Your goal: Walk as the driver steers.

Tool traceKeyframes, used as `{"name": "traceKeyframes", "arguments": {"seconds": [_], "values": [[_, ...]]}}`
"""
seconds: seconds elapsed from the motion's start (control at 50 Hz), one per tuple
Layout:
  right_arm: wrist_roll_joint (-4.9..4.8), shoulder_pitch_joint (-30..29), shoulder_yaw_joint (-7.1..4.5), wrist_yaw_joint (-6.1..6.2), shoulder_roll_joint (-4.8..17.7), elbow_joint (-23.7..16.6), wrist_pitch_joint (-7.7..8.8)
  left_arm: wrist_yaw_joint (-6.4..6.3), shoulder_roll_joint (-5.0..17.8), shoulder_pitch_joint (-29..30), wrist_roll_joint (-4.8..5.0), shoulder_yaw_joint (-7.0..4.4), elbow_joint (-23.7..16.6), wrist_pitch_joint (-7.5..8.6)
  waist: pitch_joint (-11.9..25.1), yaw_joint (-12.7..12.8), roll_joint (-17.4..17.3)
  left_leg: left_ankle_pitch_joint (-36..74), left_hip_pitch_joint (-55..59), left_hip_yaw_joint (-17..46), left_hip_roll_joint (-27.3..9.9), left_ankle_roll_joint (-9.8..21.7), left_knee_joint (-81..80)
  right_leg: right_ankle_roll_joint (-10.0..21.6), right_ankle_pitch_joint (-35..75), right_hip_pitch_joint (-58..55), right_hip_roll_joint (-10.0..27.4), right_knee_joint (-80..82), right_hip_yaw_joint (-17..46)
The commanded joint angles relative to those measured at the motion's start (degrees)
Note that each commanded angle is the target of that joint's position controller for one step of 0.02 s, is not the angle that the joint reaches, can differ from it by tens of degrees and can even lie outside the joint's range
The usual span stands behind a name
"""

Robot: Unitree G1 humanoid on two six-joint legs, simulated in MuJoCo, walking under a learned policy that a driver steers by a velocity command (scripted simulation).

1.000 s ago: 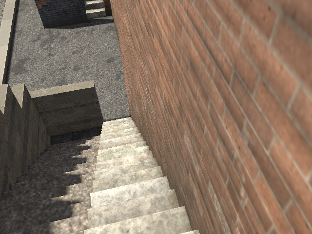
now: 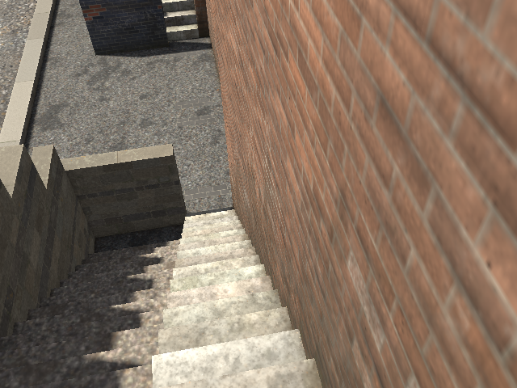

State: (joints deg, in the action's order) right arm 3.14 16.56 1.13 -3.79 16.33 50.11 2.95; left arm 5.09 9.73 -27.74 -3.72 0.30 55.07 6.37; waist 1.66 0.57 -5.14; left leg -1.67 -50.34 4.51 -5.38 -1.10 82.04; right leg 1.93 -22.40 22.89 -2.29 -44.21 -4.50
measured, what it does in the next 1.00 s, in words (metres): goes down: left foot 0.21 m lower, then right foot 0.20 m higher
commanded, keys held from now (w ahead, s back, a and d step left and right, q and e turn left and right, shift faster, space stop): no key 0.92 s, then w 0.08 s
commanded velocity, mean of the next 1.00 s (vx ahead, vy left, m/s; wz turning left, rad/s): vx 0.08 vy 0.00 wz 0.00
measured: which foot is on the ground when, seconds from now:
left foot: up 0.00-0.24, down 0.26-0.98, up 1.00-1.00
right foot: down 0.00-0.26, up 0.28-0.54, down 0.56-1.00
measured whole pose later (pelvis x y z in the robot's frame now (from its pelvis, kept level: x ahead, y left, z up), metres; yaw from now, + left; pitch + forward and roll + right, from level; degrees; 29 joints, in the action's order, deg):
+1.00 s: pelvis +0.10 +0.10 -0.17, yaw +1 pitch -1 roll -4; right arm 3.1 14.8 -0.5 0.0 19.4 48.9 3.5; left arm 2.4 9.8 -20.6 0.0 2.7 36.8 1.2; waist 3.4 0.5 -6.6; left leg -20.0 -22.6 -4.3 -5.6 2.8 33.9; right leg 4.5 -53.9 44.2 -4.8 -96.9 -5.1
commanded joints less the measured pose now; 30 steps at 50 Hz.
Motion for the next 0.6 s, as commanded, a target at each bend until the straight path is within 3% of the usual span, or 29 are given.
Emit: {"name": "traceKeyframes", "arguments": {"seconds": [0.02, 0.04, 0.06, 0.08, 0.1, 0.12, 0.14, 0.16, 0.18, 0.2, 0.22, 0.24, 0.26, 0.28, 0.3, 0.32, 0.34, 0.36, 0.38, 0.4, 0.42, 0.44, 0.46, 0.48, 0.5, 0.52, 0.54, 0.56, 0.6], "values": [[2.90, 12.4, -0.49, -1.78, 0.7, 1.8, 0.02, -1.98, 5.2, 6.9, 0.92, 0.46, -5.3, 4.01, -4.3, -4.1, 9.0, 19.9, 9.8, 1.8, -0.9, -1.1, -7.1, 9.6, 11.1, 20.2, 9.9, 4.5, 11.2], [2.81, 7.6, -0.52, -0.83, 1.5, -0.5, 0.56, -2.98, 2.9, 0.1, 0.99, 1.55, -2.3, 4.16, -2.5, -0.7, 10.8, 18.9, 0.3, 4.6, -3.3, -1.6, -14.5, 9.7, 11.0, 6.4, 14.6, -0.3, 17.9], [1.59, 3.1, -0.40, -0.19, 1.0, -1.9, 0.87, -3.70, 0.4, -6.5, 0.87, 2.46, 1.0, 3.51, -2.3, 1.8, 8.9, 15.9, -7.2, 5.2, -4.4, -3.0, -19.0, 10.3, 10.6, -2.5, 17.3, -4.0, 24.1], [0.53, -0.7, -0.45, 0.32, 0.9, -3.2, 1.07, -4.00, 0.2, -10.0, 0.90, 2.34, 2.4, 2.73, -1.8, 3.3, 8.9, 12.3, -9.5, 5.7, -5.4, -4.0, -23.7, 10.1, 10.7, -6.7, 18.0, -5.9, 27.8], [0.01, -0.4, -0.36, 0.44, 1.4, -2.2, 0.48, -4.44, 2.1, -9.8, 1.25, 1.69, 1.4, 1.70, -2.9, 4.3, 6.2, 18.4, -3.5, 3.9, -5.0, -4.4, -32.2, 10.1, 1.5, -1.2, 17.1, -4.9, 27.2], [-0.62, 2.8, -0.02, 0.69, 1.5, 0.1, -0.09, -4.50, 5.0, -4.0, 1.13, 1.14, -1.3, 0.58, -6.0, 2.8, 6.6, 29.7, 8.0, 3.8, -5.1, -4.3, -41.9, 7.6, -12.5, 10.5, 14.9, -5.4, 25.4], [-1.42, 0.6, -0.68, 0.61, 2.0, -0.4, -0.66, -3.96, 7.2, -1.5, 1.24, 0.66, -3.2, -0.32, -5.3, 3.5, 7.6, 27.1, 18.7, -2.0, -1.2, -5.6, -41.9, 6.8, -17.6, 18.6, 11.3, -4.4, 19.9], [-1.90, 1.3, -0.75, 0.06, 1.0, 0.3, -0.45, -3.48, 7.6, 1.3, 1.87, 0.49, -5.1, -0.59, -6.3, 3.3, 11.7, 24.8, 22.9, -4.3, 0.2, -5.2, -48.4, 5.7, -18.8, 18.2, 10.4, -6.2, 16.5], [-1.68, -0.6, -0.97, 0.29, 0.6, -1.1, -0.74, -2.83, 8.7, 0.5, 0.53, 0.16, -4.3, -1.81, -8.7, 3.7, 11.4, 20.0, 25.9, -5.1, 0.4, -3.9, -50.1, 5.5, -21.1, 20.8, 12.0, -6.1, 18.8], [-2.90, 0.3, -1.41, 0.68, 0.9, -0.9, -0.91, -2.17, 7.6, 3.5, -0.09, 0.78, -4.8, -2.66, -9.6, 2.0, 10.3, 20.7, 29.0, -3.8, -1.2, -3.1, -59.5, 4.2, -18.2, 19.3, 13.3, -9.0, 20.3], [-3.81, 4.6, -1.86, 1.42, 1.5, 1.3, -0.28, -1.23, 8.3, 5.0, -0.86, 0.91, -5.2, -3.55, -9.1, 0.5, 10.3, 24.3, 34.6, -4.9, -1.7, -2.6, -66.7, 3.3, -13.6, 18.0, 13.8, -13.4, 20.2], [-3.58, 11.9, -3.80, 1.93, 5.3, 4.1, 0.63, 0.40, 10.7, 3.5, -1.41, 0.60, -3.5, -3.67, -5.3, -3.1, 7.6, 28.8, 47.2, -8.2, -0.2, -1.5, -68.7, 1.7, -9.0, 19.8, 11.4, -24.0, 17.6], [-2.10, 21.8, -4.82, 1.88, 8.9, 4.5, 1.95, 2.98, 9.5, 3.9, -1.93, 1.23, -3.7, -3.15, 1.8, -8.7, 2.6, 45.4, 60.3, -6.5, -4.0, 2.9, -64.2, -3.4, -5.7, 21.5, 6.6, -39.5, 11.4], [-0.84, 24.7, -7.08, -0.28, 17.0, 5.8, 2.45, 3.47, 2.2, -15.5, 0.07, 0.85, 0.1, -2.10, 13.5, -3.2, -17.5, 72.9, 79.4, -3.6, -11.6, 14.5, -45.0, -7.9, -33.5, 32.7, -2.5, -71.1, 2.4], [-0.38, 22.7, -6.65, -2.39, 17.6, 3.6, 3.26, 1.93, 6.7, -10.0, 1.98, -0.37, -4.7, -1.57, 10.6, -4.2, -12.8, 71.7, 73.5, 3.5, -12.8, 16.2, -41.9, -9.3, -35.9, 44.7, -4.0, -90.7, 4.4], [-0.17, 20.7, -5.87, -3.84, 15.3, 3.0, 3.52, 0.43, 5.7, -4.7, 2.25, -0.23, -7.4, -1.08, 8.4, -5.3, -9.6, 59.0, 68.3, 7.2, -15.1, 15.3, -44.0, -9.2, -31.0, 49.9, -2.4, -91.4, 8.8], [-1.43, 16.2, -4.64, -4.83, 13.2, 2.1, 3.33, -0.09, 2.4, -2.4, 2.23, 1.39, -10.8, -0.65, 6.9, -3.6, -5.7, 34.4, 61.6, 13.0, -19.1, 15.4, -48.3, -8.3, -24.3, 50.8, 1.6, -87.4, 12.0], [-0.42, 13.1, -3.20, -4.61, 10.4, 1.8, 2.66, -0.09, -1.9, -3.2, 2.54, 2.99, -11.4, -1.17, 0.5, -2.4, -2.4, 11.8, 50.4, 16.5, -22.7, 14.8, -56.1, -7.0, -14.4, 49.7, 5.0, -83.1, 16.5], [0.75, 8.5, -1.02, -4.08, 5.9, 0.3, 2.35, -0.32, -4.3, -5.9, 3.09, 3.58, -10.0, -2.02, -3.9, 1.4, 3.3, 4.8, 36.3, 16.5, -22.0, 14.7, -61.3, -8.2, -3.9, 41.2, 7.8, -78.8, 17.4], [0.24, 4.0, -0.01, -3.08, 4.7, -0.7, 2.30, 0.15, -4.7, -7.3, 3.66, 4.06, -11.5, -2.89, -6.3, 4.8, 4.4, -3.0, 25.8, 13.1, -19.2, 14.3, -64.8, -9.8, -4.4, 34.5, 7.5, -78.4, 13.9], [-0.49, -1.5, 0.52, -1.72, 5.3, -2.0, 2.85, 0.72, -4.1, -6.1, 4.72, 4.42, -13.4, -3.26, -6.6, 6.1, 3.8, -12.4, 17.9, 7.1, -14.9, 12.1, -67.2, -11.3, -9.2, 27.7, 5.7, -75.8, 10.1], [-0.95, -3.4, 0.60, -0.45, 7.1, -3.2, 3.67, 1.25, -2.3, -4.2, 5.59, 4.39, -15.6, -3.73, -7.6, 5.7, 2.9, -18.8, 13.1, 4.4, -11.5, 9.6, -68.3, -12.6, -11.5, 23.5, 4.3, -75.2, 7.0], [-0.36, -3.2, 1.32, 0.96, 5.4, -4.7, 4.14, 1.03, 0.5, -0.5, 5.61, 4.26, -17.4, -3.93, -8.0, 2.8, 3.2, -17.4, 18.4, 7.1, -11.9, 9.9, -66.1, -13.3, -1.6, 29.7, 6.0, -75.7, 10.1], [-1.37, -1.8, 1.27, 2.22, 4.7, -5.8, 4.32, 0.47, 1.3, -0.1, 5.16, 3.75, -18.3, -3.80, -4.5, -0.2, 1.7, -17.5, 28.5, 4.7, -10.5, 9.9, -63.2, -14.2, 0.6, 35.6, 6.0, -66.5, 9.1], [-4.04, -0.2, 0.92, 3.26, 1.2, 0.6, 1.31, -8.13, 5.8, 11.0, 5.42, -0.73, -14.3, -8.89, 3.1, -1.6, 5.5, -2.3, 35.7, 5.8, -9.4, 14.6, -56.9, -7.5, 5.0, 28.2, 2.5, -59.4, 2.7], [-4.05, 3.2, 0.89, 3.74, 2.4, -0.1, 0.08, -11.07, 5.3, 12.2, 4.88, -0.05, -17.2, -10.88, 5.5, -2.1, 2.6, 6.1, 40.3, 5.2, -8.2, 15.2, -53.3, -5.6, 3.3, 27.8, 2.2, -57.6, 2.4], [-4.41, 5.2, 0.68, 4.42, 2.6, 0.7, -0.08, -12.27, 4.6, 12.3, 4.74, 0.12, -16.4, -11.82, 6.5, -2.8, 0.1, 4.9, 43.7, 5.5, -8.4, 15.2, -53.1, -5.0, 0.5, 28.7, 1.9, -56.5, 2.8], [-3.94, 5.9, 0.39, 4.70, 3.5, 1.2, -0.37, -12.49, 3.7, 13.2, 4.58, 0.63, -16.7, -12.23, 5.6, -2.8, -3.8, 1.8, 44.5, 6.7, -9.3, 15.6, -53.5, -4.4, -3.9, 29.1, 2.5, -55.0, 3.9], [-3.42, 6.4, 0.52, 4.44, 2.8, 1.2, -1.38, -12.52, 4.9, 18.1, 6.00, 0.42, -17.0, -11.71, -1.1, -3.4, -2.4, -8.1, 39.4, 5.7, -9.7, 15.5, -56.7, -3.5, -8.2, 32.4, 1.1, -54.4, 4.5]]}}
